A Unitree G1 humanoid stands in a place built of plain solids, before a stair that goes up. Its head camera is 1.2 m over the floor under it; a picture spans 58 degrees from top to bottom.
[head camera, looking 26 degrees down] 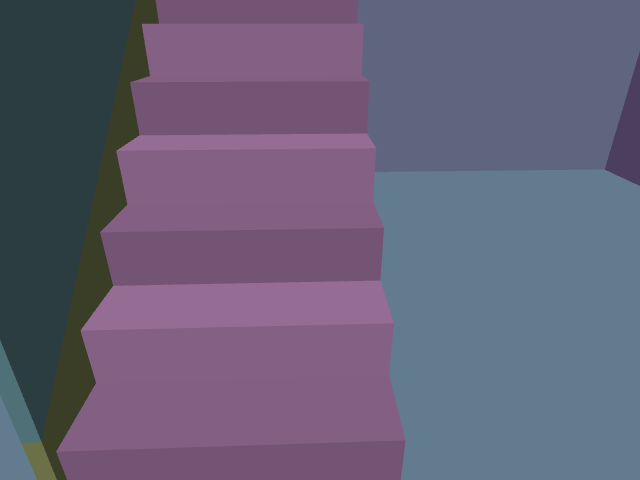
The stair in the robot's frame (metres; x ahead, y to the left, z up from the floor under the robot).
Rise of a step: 0.20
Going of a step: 0.25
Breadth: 0.93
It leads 2 degrees to the left of straight ahead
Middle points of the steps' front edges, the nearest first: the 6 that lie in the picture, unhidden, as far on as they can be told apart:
0.79 0.23 0.21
1.04 0.24 0.41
1.28 0.25 0.61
1.53 0.26 0.81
1.77 0.27 1.02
2.02 0.28 1.22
